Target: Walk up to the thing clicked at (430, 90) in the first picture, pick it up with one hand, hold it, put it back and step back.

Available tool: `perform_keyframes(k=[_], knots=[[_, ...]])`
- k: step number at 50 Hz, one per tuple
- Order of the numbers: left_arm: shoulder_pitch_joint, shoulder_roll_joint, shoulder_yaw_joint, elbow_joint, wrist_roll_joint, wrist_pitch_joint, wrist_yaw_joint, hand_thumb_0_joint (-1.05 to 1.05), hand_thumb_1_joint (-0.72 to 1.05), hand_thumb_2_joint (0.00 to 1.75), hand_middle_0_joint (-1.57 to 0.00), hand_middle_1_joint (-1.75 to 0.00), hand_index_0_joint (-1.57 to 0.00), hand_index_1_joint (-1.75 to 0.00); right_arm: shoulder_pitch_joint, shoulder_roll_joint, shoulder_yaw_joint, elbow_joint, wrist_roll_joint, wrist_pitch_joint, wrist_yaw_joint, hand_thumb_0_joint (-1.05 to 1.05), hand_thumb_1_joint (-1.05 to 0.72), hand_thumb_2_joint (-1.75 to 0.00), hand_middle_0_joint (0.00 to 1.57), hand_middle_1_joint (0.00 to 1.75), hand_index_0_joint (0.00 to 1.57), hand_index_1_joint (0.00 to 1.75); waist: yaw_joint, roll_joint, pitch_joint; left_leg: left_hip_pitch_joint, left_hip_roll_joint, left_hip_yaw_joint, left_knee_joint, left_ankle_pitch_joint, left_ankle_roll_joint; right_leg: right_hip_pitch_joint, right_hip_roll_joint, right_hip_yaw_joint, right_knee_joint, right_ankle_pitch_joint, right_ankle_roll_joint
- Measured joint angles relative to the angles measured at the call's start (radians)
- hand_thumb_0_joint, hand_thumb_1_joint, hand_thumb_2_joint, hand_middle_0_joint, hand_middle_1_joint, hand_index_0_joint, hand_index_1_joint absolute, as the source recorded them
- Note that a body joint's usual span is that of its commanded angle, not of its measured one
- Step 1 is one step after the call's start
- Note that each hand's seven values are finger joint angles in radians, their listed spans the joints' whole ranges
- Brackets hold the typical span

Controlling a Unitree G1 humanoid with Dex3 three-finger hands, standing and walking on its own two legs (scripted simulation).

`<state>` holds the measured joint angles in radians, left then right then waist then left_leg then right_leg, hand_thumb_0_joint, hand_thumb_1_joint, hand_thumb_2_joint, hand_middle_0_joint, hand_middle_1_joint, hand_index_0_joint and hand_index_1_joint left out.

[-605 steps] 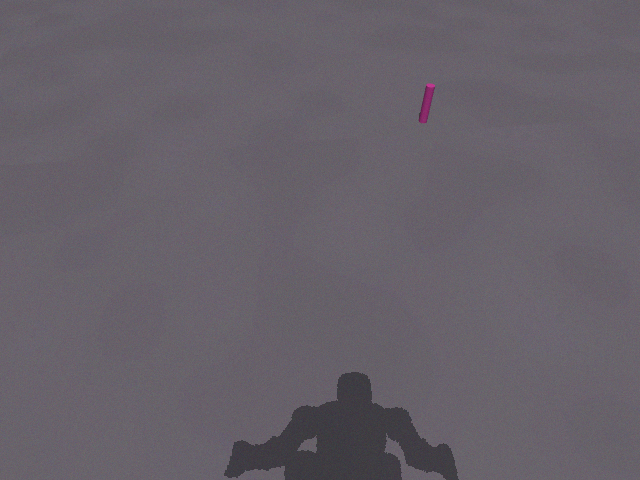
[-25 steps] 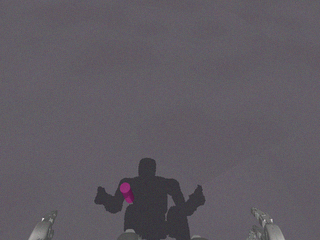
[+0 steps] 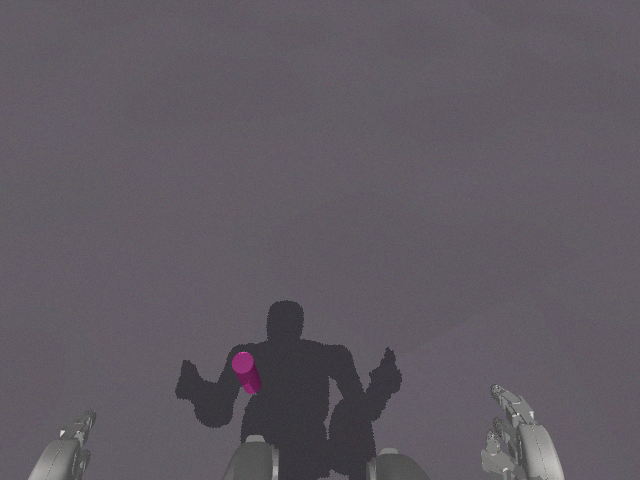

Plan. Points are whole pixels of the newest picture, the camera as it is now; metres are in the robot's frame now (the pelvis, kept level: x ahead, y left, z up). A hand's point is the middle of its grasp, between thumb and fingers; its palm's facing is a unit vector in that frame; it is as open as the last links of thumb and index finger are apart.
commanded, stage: go down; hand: left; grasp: from the side
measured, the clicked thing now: (248, 374) +0.39 +0.18 -0.57
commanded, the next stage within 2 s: approach in 1.90 s
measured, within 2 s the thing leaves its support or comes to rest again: neither
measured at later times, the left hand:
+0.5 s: hand (121, 401) +0.26 +0.32 -0.21, palm faces +0.05 -0.98 -0.19, open 17.5 cm
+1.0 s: hand (122, 372) +0.32 +0.35 -0.25, palm faces +0.04 -0.99 -0.12, open 17.6 cm
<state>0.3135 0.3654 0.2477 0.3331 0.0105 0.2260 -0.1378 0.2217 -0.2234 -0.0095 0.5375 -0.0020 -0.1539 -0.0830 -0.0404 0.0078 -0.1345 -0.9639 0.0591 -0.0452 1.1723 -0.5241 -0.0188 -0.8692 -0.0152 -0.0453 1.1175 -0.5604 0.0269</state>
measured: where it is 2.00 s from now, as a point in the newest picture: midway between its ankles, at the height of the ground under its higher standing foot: outside the picture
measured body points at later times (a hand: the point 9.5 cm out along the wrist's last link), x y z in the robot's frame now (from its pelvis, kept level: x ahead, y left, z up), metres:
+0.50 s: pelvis -0.05 +0.00 -0.14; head +0.13 +0.03 +0.27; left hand +0.26 +0.37 -0.19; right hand +0.10 -0.27 -0.25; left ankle +0.02 +0.13 -0.65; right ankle -0.01 -0.14 -0.65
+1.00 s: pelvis -0.07 +0.00 -0.22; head +0.13 +0.04 +0.18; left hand +0.31 +0.40 -0.24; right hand +0.07 -0.28 -0.32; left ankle +0.02 +0.13 -0.65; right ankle -0.01 -0.14 -0.65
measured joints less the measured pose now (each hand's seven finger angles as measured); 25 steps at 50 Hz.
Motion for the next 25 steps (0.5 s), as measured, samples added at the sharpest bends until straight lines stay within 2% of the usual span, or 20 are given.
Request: perform_keyframes(k=[3,6,10,16,20,25], knots=[[-0.033,0.01,0.02,0.038,-0.007,-0.033,-0.009,-0.01,-0.54,0.07,-0.09,-0.08,-0.07,-0.09,-0.001,-0.003,0.002,-0.001,-0.003,-0.009,0.003,0.01,-0.87,-0.89,0.21,0.3,0.2,0.3,0.0,-0.004,-0.003,-0.044,-0.001,-0.002,0.035,-0.006,0.0,-0.044,0.0,0.0,0.037,-0.008,0.0],[-0.109,0.036,0.061,0.128,-0.023,-0.103,-0.036,-0.01,-0.53,0.07,-0.08,-0.08,-0.06,-0.09,-0.01,-0.014,0.004,-0.005,-0.006,-0.031,0.009,0.01,-0.89,-0.89,0.21,0.3,0.2,0.3,0.0,-0.012,-0.007,-0.126,-0.003,-0.005,0.098,-0.018,0.001,-0.128,-0.002,0.001,0.108,-0.025,-0.001],[-0.221,0.09,0.128,0.23,-0.055,-0.229,-0.112,-0.01,-0.53,0.07,-0.08,-0.08,-0.06,-0.08,-0.029,-0.033,-0.001,0.002,-0.007,-0.06,0.018,0.01,-0.9,-0.9,0.21,0.3,0.2,0.3,-0.003,-0.027,-0.019,-0.285,-0.006,-0.01,0.225,-0.046,-0.001,-0.289,-0.005,0.005,0.245,-0.062,0.0],[-0.367,0.156,0.191,0.309,-0.093,-0.382,-0.228,-0.01,-0.55,0.07,-0.07,-0.08,-0.05,-0.08,-0.06,-0.059,0.001,0.05,-0.007,-0.054,0.022,0.01,-0.89,-0.89,0.21,0.3,0.2,0.3,-0.005,-0.028,-0.039,-0.498,-0.005,-0.02,0.407,-0.09,-0.004,-0.5,-0.002,0.007,0.432,-0.113,-0.001],[-0.445,0.183,0.239,0.379,-0.113,-0.434,-0.274,-0.01,-0.54,0.08,-0.06,-0.08,-0.05,-0.09,-0.076,-0.06,0.011,0.079,-0.008,-0.035,0.03,0.01,-0.88,-0.89,0.21,0.3,0.2,0.3,-0.006,-0.017,-0.04,-0.595,0.001,-0.025,0.489,-0.107,-0.004,-0.598,0.005,0.009,0.514,-0.129,-0.002],[-0.502,0.208,0.291,0.441,-0.125,-0.46,-0.329,-0.01,-0.55,0.09,-0.06,-0.09,-0.04,-0.09,-0.077,-0.053,0.024,0.1,-0.011,-0.021,0.041,0.01,-0.88,-0.89,0.21,0.3,0.2,0.3,-0.001,-0.01,-0.033,-0.68,0.005,-0.031,0.552,-0.11,-0.005,-0.684,0.011,0.008,0.579,-0.133,-0.003]])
